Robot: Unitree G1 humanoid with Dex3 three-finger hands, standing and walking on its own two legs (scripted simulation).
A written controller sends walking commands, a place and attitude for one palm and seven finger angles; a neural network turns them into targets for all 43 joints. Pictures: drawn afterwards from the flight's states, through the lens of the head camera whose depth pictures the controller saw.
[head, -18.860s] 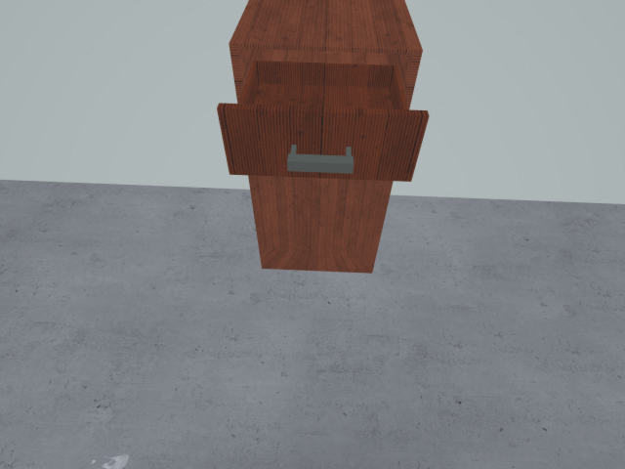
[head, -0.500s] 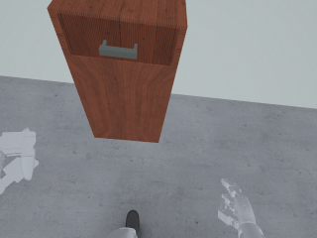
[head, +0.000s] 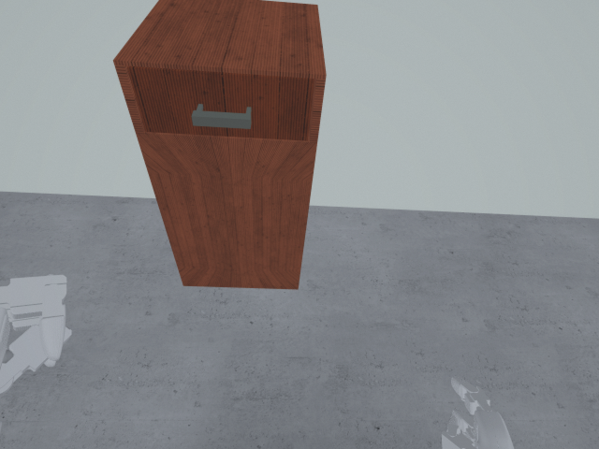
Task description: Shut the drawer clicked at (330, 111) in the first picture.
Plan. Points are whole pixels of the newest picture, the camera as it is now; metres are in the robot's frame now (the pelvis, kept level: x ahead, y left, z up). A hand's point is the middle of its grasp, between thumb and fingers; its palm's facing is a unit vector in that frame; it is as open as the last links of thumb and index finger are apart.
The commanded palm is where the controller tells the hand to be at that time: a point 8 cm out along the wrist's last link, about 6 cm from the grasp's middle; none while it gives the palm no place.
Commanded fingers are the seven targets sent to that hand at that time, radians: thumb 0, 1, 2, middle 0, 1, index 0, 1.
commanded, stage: stop stepping back and stand still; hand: left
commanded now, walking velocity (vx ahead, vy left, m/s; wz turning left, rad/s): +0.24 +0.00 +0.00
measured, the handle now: (223, 114) +0.78 +0.19 +0.02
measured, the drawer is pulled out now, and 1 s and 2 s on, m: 0.00 0.00 0.00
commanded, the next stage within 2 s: let the arm hang, fingers relaxed in 1.08 s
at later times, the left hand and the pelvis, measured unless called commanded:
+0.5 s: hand out of the picture +0.18 +0.27 +0.17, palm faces +0.35 -0.84 -0.42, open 3.2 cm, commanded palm +0.12 +0.32 +0.18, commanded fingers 0.00 0.90 0.90 -1.40 -1.60 -1.40 -1.60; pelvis +0.00 +0.04 +0.00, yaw +1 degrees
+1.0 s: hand (30, 307) +0.21 +0.27 +0.16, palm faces +0.32 -0.81 -0.48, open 3.2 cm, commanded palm +0.16 +0.30 +0.18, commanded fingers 0.00 0.90 0.90 -1.40 -1.60 -1.40 -1.60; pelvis +0.03 +0.02 +0.01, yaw +0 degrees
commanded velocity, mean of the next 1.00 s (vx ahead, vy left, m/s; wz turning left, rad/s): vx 0.02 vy -0.02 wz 0.00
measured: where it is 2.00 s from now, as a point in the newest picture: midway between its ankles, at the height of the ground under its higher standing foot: outside the picture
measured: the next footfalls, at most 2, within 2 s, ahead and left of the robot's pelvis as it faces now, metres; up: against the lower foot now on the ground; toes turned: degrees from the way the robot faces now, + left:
none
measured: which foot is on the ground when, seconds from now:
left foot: down 0.00-1.00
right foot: down 0.00-1.00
